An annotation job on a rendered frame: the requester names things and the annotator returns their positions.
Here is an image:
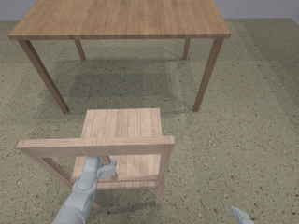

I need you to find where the robot left hand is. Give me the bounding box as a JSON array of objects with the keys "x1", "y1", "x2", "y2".
[{"x1": 82, "y1": 156, "x2": 117, "y2": 179}]

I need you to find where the chair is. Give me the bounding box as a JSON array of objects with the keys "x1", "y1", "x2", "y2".
[{"x1": 17, "y1": 108, "x2": 175, "y2": 208}]

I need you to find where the left robot forearm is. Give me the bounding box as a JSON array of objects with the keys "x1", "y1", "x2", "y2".
[{"x1": 51, "y1": 172, "x2": 98, "y2": 224}]

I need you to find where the table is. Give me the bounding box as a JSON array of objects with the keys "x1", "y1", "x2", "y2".
[{"x1": 7, "y1": 0, "x2": 231, "y2": 114}]

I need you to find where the robot right hand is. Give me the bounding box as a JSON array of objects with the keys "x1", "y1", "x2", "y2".
[{"x1": 230, "y1": 206, "x2": 255, "y2": 224}]

